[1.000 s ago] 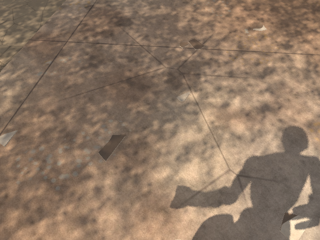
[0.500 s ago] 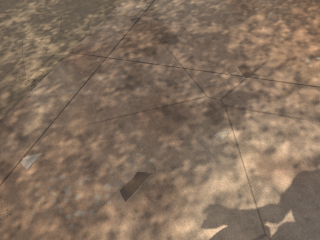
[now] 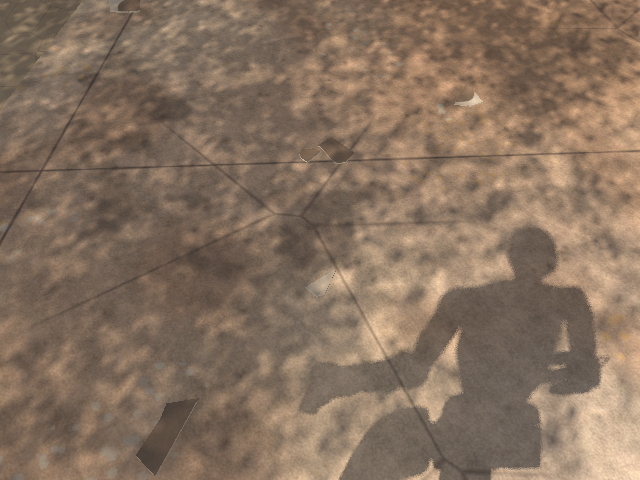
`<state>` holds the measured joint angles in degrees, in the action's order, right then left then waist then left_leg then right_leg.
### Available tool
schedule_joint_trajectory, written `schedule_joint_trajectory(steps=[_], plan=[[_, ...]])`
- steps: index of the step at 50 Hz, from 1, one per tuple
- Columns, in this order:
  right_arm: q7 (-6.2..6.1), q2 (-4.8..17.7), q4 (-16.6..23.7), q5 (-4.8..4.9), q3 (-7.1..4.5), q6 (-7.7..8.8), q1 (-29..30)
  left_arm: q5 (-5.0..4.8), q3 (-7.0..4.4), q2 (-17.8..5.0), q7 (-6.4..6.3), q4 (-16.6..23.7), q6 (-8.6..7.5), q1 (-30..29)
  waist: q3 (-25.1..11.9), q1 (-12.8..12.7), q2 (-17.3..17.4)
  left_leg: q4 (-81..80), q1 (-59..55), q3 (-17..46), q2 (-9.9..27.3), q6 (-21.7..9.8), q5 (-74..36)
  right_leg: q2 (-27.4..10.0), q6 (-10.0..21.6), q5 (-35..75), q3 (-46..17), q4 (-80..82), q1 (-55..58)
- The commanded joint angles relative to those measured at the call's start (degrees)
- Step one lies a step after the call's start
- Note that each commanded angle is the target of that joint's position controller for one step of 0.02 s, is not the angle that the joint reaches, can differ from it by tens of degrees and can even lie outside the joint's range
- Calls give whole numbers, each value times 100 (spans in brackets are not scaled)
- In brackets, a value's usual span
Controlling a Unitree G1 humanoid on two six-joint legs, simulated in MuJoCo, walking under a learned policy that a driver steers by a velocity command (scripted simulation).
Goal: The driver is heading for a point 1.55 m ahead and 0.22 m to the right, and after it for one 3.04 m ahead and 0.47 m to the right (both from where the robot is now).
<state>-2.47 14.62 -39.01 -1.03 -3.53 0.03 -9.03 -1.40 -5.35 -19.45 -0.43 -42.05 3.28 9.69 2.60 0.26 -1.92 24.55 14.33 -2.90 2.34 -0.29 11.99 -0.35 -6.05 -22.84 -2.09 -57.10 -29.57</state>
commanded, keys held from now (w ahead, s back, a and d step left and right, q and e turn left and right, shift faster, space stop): e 0.44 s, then no key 0.56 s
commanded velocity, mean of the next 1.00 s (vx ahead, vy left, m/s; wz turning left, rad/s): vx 0.01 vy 0.00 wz -0.38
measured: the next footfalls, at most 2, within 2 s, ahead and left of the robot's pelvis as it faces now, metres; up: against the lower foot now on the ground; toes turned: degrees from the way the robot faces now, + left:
right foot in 0.16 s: -0.01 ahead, -0.16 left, +0.00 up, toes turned -16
left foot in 0.64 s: +0.10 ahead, +0.08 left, +0.00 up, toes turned -23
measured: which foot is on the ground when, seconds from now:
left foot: down 0.00-0.16, up 0.18-0.62, down 0.64-1.00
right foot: up 0.00-0.14, down 0.16-1.00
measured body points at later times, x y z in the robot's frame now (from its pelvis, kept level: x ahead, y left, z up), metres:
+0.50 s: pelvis +0.00 -0.05 +0.00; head +0.03 -0.08 +0.45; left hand +0.23 +0.19 -0.08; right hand +0.08 -0.36 -0.11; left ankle +0.07 +0.10 -0.70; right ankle +0.00 -0.14 -0.74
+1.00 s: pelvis +0.01 -0.03 -0.01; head +0.02 -0.03 +0.44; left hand +0.23 +0.18 -0.12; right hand +0.07 -0.31 -0.11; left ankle +0.06 +0.09 -0.74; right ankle -0.04 -0.15 -0.74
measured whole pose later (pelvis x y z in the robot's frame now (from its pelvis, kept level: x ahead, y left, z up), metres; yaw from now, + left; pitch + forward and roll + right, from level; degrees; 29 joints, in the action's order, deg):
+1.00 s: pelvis +0.01 -0.03 -0.01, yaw -21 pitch -1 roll +0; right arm 0.5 13.9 -40.6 -0.9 -1.2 1.1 -9.2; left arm 0.8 -2.7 -15.2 -0.3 -41.6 1.9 12.0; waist 1.9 -0.2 0.3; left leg 30.9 13.5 1.6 0.0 0.7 16.4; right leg 1.1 -0.9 -17.5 -5.3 -31.1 -12.6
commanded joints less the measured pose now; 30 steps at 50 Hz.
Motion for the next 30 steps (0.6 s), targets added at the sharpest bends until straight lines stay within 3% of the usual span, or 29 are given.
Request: schedule_joint_trajectory(steps=[1,5,7,8,9,10,11,12,13,14,15,21,27,30], plan=[[-19,1161,322,35,-342,12,56,12,10,-212,98,641,-62,-260,-784,142,1222,-469,-890,711,1406,-1239,-2543,-126,46,85,273,764,155],[68,1282,251,182,-396,28,68,11,-66,-353,195,762,5,-147,-738,64,1291,-178,-840,585,1562,-1080,-2274,-25,362,375,564,1903,785],[83,1156,148,282,-373,48,4,33,-135,-400,193,645,14,268,-774,-159,1083,460,-423,223,1342,-623,-1700,186,696,1388,636,3135,1741],[112,924,51,163,-315,71,-317,29,-251,-756,121,634,2,488,-889,-131,241,1422,408,-275,981,-109,-663,-281,975,2850,-172,3461,2701],[140,511,348,-187,-148,75,-244,98,-372,-1467,17,801,-24,532,-894,32,-1667,3268,2213,-566,156,509,2675,-1934,1927,5315,-2369,3325,3502],[85,803,487,-56,-225,97,294,297,-308,-1310,93,860,-159,695,-1304,-494,-1123,4252,2494,421,-136,530,2964,-2320,2799,5146,-2782,3512,3101],[46,979,488,99,-280,67,446,313,-257,-1167,118,826,-265,490,-1015,-400,-707,4537,2568,616,-36,454,2506,-1959,2603,4464,-2298,3617,2842],[-1,1021,413,111,-313,36,381,200,-221,-997,82,815,-310,169,-776,-223,-522,4405,2612,676,38,398,1967,-1586,2239,3876,-1906,3632,2656],[-56,1029,324,59,-334,5,319,95,-156,-807,38,847,-294,-52,-706,-135,-412,4243,2584,723,82,407,1614,-1383,2004,3570,-1735,3631,2537],[-73,1037,306,26,-350,-15,202,55,-117,-760,1,876,-262,-201,-686,-23,-472,4217,2335,707,23,448,1337,-1242,1942,3617,-1595,3656,2272],[-56,991,286,26,-346,-8,114,81,-98,-742,-29,897,-236,-216,-756,30,-526,4241,2139,674,-75,475,1123,-1152,1937,3621,-1552,3677,2153],[14,735,338,76,-241,47,293,74,-136,-847,-139,888,-188,-67,-794,-103,-591,2667,1821,771,-269,559,717,-976,1909,2606,-1864,3651,2237],[151,776,347,142,-228,116,251,121,-85,-783,-57,890,-135,-144,-764,-214,-745,1611,884,677,-309,441,913,-984,1906,2439,-2295,3472,1880],[233,666,286,133,-203,192,-30,64,-2,-640,-51,874,-108,-316,-755,33,-670,161,80,552,-316,246,106,-776,1673,2544,-2337,3203,1777]])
